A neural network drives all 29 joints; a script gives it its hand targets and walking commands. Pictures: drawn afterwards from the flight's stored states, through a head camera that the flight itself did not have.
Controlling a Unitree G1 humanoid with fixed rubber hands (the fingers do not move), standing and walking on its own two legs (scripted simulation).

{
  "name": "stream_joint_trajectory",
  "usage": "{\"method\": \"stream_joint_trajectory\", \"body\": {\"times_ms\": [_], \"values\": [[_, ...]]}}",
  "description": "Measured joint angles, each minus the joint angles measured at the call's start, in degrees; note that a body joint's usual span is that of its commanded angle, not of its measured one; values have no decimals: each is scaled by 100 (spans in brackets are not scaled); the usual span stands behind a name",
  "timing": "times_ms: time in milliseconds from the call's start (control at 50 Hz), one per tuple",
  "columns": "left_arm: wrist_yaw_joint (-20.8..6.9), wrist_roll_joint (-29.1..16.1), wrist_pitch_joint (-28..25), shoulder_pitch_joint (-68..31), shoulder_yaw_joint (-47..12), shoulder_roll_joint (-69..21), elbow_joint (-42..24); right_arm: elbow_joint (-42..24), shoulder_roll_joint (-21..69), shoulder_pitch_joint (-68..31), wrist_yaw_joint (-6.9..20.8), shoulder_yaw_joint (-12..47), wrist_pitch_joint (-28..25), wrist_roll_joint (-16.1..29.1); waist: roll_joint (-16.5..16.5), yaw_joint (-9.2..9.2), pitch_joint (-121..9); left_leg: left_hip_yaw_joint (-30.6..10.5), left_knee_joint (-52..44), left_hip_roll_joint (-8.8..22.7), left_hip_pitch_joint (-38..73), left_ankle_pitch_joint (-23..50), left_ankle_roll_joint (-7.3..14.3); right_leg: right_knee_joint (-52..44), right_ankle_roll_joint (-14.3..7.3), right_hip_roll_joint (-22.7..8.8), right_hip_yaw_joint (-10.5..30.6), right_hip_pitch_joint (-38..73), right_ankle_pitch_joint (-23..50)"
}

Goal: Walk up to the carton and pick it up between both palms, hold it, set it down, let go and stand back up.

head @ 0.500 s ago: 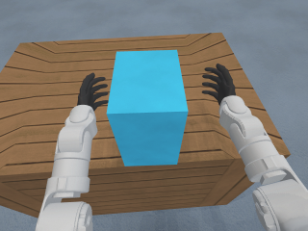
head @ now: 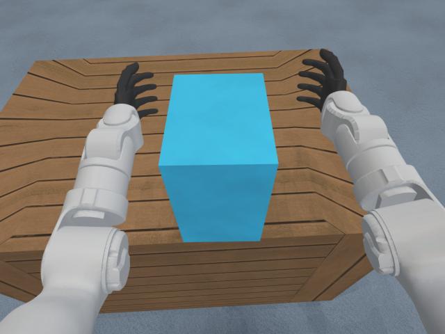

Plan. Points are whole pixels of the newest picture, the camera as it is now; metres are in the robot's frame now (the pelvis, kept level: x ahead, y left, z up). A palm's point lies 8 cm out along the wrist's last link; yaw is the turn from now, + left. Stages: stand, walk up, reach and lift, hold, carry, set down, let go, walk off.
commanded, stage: reach and lift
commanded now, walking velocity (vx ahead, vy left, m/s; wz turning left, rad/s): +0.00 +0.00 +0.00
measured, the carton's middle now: (220, 163) +0.44 +0.04 +0.05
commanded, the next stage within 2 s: none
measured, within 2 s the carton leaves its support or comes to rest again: neither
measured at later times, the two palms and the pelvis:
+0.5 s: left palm (137, 125) +0.47 +0.19 +0.13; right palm (322, 112) +0.48 -0.14 +0.14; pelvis +0.00 +0.00 +0.00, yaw +0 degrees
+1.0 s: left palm (152, 146) +0.46 +0.17 +0.08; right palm (306, 140) +0.47 -0.12 +0.09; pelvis -0.01 +0.01 -0.01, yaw -1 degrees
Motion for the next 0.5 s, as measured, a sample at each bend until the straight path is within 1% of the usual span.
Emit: {"method": "stream_joint_trajectory", "body": {"times_ms": [160, 260, 340, 400, 500], "values": [[41, -194, -326, -708, -116, 168, 943, 582, -85, -571, 122, -153, -5, -59, -7, -6, -204, -52, 37, -5, -296, 27, -5, 43, -6, 2, -44, -291, 16], [-23, -212, -657, -1090, -153, 237, 1596, 1031, -94, -880, 219, -226, -99, -164, -36, -18, -261, -74, 1, -20, -378, 64, -10, 57, -10, -9, -65, -392, 23], [-124, -83, -1011, -1175, -112, 205, 2044, 1359, -17, -930, 286, -313, -266, -322, -76, -26, -253, -76, -68, -29, -348, 100, -16, 34, -16, -18, -67, -386, 35], [-204, 99, -1306, -1061, -16, 123, 2275, 1494, 103, -793, 324, -418, -450, -511, -109, -29, -231, -64, -118, -30, -311, 122, -22, 11, -21, -18, -56, -368, 49], [-292, 464, -1834, -635, 259, -104, 2438, 1371, 394, -281, 379, -744, -839, -953, -155, -27, -229, -44, -161, -29, -371, 160, -26, 26, -26, -20, -39, -464, 66]]}}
